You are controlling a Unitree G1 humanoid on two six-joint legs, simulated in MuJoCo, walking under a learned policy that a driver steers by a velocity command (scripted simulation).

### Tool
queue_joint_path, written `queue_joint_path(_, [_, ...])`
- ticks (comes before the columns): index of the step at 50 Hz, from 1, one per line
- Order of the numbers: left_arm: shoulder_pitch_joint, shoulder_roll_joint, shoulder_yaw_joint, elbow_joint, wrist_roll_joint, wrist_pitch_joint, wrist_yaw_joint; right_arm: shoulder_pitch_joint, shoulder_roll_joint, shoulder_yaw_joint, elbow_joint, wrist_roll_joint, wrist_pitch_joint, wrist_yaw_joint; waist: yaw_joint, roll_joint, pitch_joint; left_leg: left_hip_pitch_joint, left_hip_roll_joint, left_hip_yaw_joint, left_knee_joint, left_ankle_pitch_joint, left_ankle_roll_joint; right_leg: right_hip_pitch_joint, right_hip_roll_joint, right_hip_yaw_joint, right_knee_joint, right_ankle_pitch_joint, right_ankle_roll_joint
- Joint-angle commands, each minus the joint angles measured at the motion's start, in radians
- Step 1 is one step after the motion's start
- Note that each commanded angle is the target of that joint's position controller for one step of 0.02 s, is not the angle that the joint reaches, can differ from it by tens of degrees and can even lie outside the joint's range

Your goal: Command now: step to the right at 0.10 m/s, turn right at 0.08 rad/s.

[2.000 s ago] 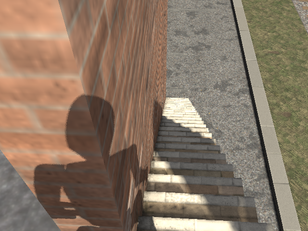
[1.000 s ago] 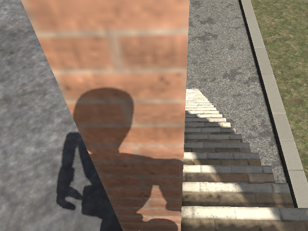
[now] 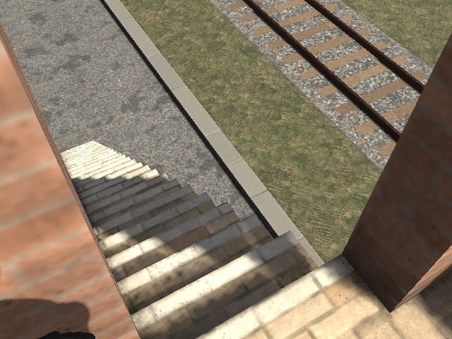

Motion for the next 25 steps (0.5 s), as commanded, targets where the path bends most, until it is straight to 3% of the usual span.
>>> queue_joint_path(1, [0.062,0.100,0.024,-0.028,0.034,0.000,0.023,0.028,-0.208,-0.055,-0.080,0.012,-0.036,-0.014,0.000,0.148,-0.105,0.135,0.445,-0.485,-0.205,0.403,0.410,-0.100,-0.088,0.080,0.248,-0.262,0.121])
queue_joint_path(2, [0.025,0.132,0.036,-0.028,0.048,0.001,0.054,0.097,-0.211,-0.071,-0.056,0.014,-0.053,-0.030,-0.058,0.115,-0.101,0.172,0.464,-0.493,-0.254,0.398,0.408,-0.178,-0.082,0.085,0.492,-0.356,0.153])
queue_joint_path(3, [0.021,0.134,0.038,-0.030,0.046,-0.003,0.083,0.093,-0.189,-0.071,-0.042,0.015,-0.080,-0.044,-0.039,0.082,-0.101,0.199,0.413,-0.432,-0.257,0.407,0.348,-0.231,-0.076,0.101,0.640,-0.359,0.171])
queue_joint_path(4, [0.034,0.141,0.038,-0.025,0.049,-0.002,0.098,0.021,-0.147,-0.057,-0.050,0.011,-0.098,-0.047,-0.009,0.079,-0.092,0.181,0.368,-0.357,-0.248,0.460,0.289,-0.246,-0.083,0.125,0.717,-0.345,0.183])
queue_joint_path(5, [0.031,0.127,0.032,-0.035,0.058,-0.001,0.104,-0.039,-0.114,-0.047,-0.050,0.016,-0.110,-0.048,0.010,0.083,-0.083,0.183,0.333,-0.294,-0.226,0.521,0.247,-0.260,-0.095,0.141,0.743,-0.337,0.192])
queue_joint_path(6, [0.056,0.114,0.025,-0.031,0.061,-0.002,0.099,-0.070,-0.106,-0.046,-0.050,0.018,-0.113,-0.052,0.020,0.079,-0.092,0.192,0.303,-0.241,-0.208,0.538,0.215,-0.258,-0.116,0.142,0.710,-0.318,0.201])
queue_joint_path(8, [0.131,0.074,0.013,0.012,0.038,0.003,0.084,-0.082,-0.126,-0.056,-0.042,0.027,-0.106,-0.056,0.026,0.071,-0.091,0.184,0.241,-0.164,-0.167,0.538,0.165,-0.182,-0.157,0.093,0.458,-0.250,0.226])
queue_joint_path(9, [0.156,0.029,-0.002,0.041,0.024,0.009,0.076,-0.085,-0.124,-0.057,-0.036,0.035,-0.095,-0.051,0.030,0.075,-0.092,0.144,0.202,-0.125,-0.128,0.539,0.129,-0.083,-0.170,0.058,0.283,-0.217,0.240])
queue_joint_path(10, [0.145,-0.015,-0.018,0.061,0.008,0.011,0.066,-0.054,-0.137,-0.064,-0.024,0.040,-0.072,-0.045,0.006,0.084,-0.080,0.113,0.180,-0.112,-0.088,0.525,0.113,-0.011,-0.142,0.000,0.121,-0.196,0.246])
queue_joint_path(11, [0.160,-0.029,-0.025,0.080,-0.022,0.006,0.058,-0.046,-0.159,-0.075,-0.018,0.040,-0.041,-0.032,0.007,0.074,-0.073,0.087,0.169,-0.117,-0.052,0.461,0.113,0.064,-0.085,-0.077,-0.031,-0.023,0.242])
queue_joint_path(12, [0.111,-0.002,-0.022,0.066,-0.034,0.006,0.058,0.009,-0.204,-0.091,-0.001,0.012,-0.018,-0.015,-0.025,0.096,-0.054,0.032,0.189,-0.160,-0.063,0.439,0.136,0.110,-0.036,-0.110,-0.080,0.097,0.217])
queue_joint_path(13, [0.110,0.064,-0.001,0.048,-0.046,0.002,0.071,0.038,-0.196,-0.093,0.011,-0.003,-0.012,-0.004,-0.021,0.115,-0.070,0.014,0.232,-0.210,-0.065,0.393,0.140,0.154,-0.040,-0.073,-0.106,0.152,0.160])
queue_joint_path(14, [0.120,0.154,0.022,0.028,-0.033,-0.005,0.095,0.091,-0.148,-0.089,-0.002,-0.011,-0.022,-0.014,-0.049,0.051,-0.171,-0.007,0.182,-0.153,0.010,0.304,0.098,0.268,-0.116,-0.005,-0.048,0.462,0.032])
queue_joint_path(15, [0.134,0.225,0.045,-0.003,-0.023,-0.025,0.122,0.081,-0.025,-0.049,-0.036,-0.010,-0.047,-0.027,-0.031,-0.094,-0.301,-0.122,0.042,0.023,0.175,0.102,0.001,0.440,-0.310,0.161,-0.058,0.738,-0.207])
queue_joint_path(16, [0.225,0.266,0.069,0.012,0.005,-0.053,0.133,-0.097,-0.020,-0.042,-0.086,0.003,-0.075,-0.029,0.082,-0.162,-0.184,-0.351,-0.040,0.062,0.358,-0.216,-0.059,0.450,-0.464,0.320,-0.121,0.825,-0.353])
queue_joint_path(17, [0.322,0.241,0.071,0.055,0.027,-0.084,0.139,-0.167,-0.028,-0.048,-0.083,-0.001,-0.086,-0.048,0.126,-0.101,-0.131,-0.403,-0.018,0.008,0.637,-0.452,-0.070,0.387,-0.506,0.314,-0.176,0.798,-0.356])
queue_joint_path(18, [0.248,0.178,0.056,0.046,0.026,-0.096,0.135,-0.091,-0.037,-0.053,-0.041,-0.007,-0.093,-0.054,0.060,-0.094,-0.089,-0.365,0.025,-0.048,0.762,-0.413,-0.058,0.286,-0.468,0.210,-0.186,0.731,-0.273])
queue_joint_path(19, [0.134,0.131,0.039,0.018,0.008,-0.090,0.115,-0.041,-0.103,-0.081,-0.024,-0.011,-0.094,-0.056,-0.006,-0.108,-0.064,-0.316,0.021,-0.072,0.796,-0.346,-0.043,0.201,-0.435,0.151,-0.208,0.706,-0.223])
queue_joint_path(20, [0.036,0.113,0.037,-0.022,-0.007,-0.089,0.106,-0.062,-0.117,-0.087,-0.035,-0.022,-0.086,-0.050,-0.026,-0.095,-0.051,-0.287,0.008,-0.071,0.786,-0.282,-0.041,0.150,-0.417,0.090,-0.210,0.728,-0.193])
queue_joint_path(21, [-0.023,0.110,0.034,-0.040,-0.007,-0.087,0.107,-0.048,-0.099,-0.081,-0.029,-0.031,-0.073,-0.036,-0.048,-0.077,-0.072,-0.242,0.016,-0.061,0.718,-0.220,-0.046,0.136,-0.403,0.055,-0.223,0.695,-0.169])
queue_joint_path(22, [-0.031,0.121,0.036,-0.043,0.005,-0.084,0.116,-0.024,-0.065,-0.070,-0.019,-0.026,-0.057,-0.019,-0.055,-0.070,-0.082,-0.209,0.022,-0.046,0.614,-0.173,-0.060,0.152,-0.378,0.019,-0.228,0.689,-0.153])
queue_joint_path(23, [0.168,0.015,-0.001,0.037,0.069,-0.089,0.103,0.081,0.006,-0.038,0.064,-0.029,-0.030,0.005,0.033,-0.096,-0.084,-0.275,0.064,-0.131,0.558,-0.017,-0.050,0.240,-0.433,0.085,-0.332,0.072,-0.108])
queue_joint_path(24, [0.197,-0.004,-0.007,0.039,0.059,-0.090,0.101,0.020,0.008,-0.042,0.044,-0.019,-0.017,0.012,0.065,-0.098,-0.001,-0.374,0.043,-0.129,0.498,0.001,-0.061,0.293,-0.422,0.126,-0.337,-0.064,-0.101])
queue_joint_path(25, [0.229,0.031,0.004,0.057,0.044,-0.089,0.095,-0.042,0.006,-0.041,0.024,-0.021,-0.010,0.017,0.089,-0.078,-0.001,-0.432,0.039,-0.123,0.418,-0.033,-0.062,0.362,-0.431,0.142,-0.346,-0.103,-0.125])
Next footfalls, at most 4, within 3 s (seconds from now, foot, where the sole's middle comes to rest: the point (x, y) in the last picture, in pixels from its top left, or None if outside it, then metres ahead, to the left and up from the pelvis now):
0.26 right None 0.02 -0.20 -0.77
0.66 left None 0.10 0.04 -0.77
1.04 right None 0.13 -0.23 -0.77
1.30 left None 0.00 0.00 -0.77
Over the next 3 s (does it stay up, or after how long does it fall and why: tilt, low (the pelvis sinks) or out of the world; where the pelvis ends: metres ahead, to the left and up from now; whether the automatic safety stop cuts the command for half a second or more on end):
stays up -0.01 -0.07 0.00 its command is cut before an obstacle after 2.2 s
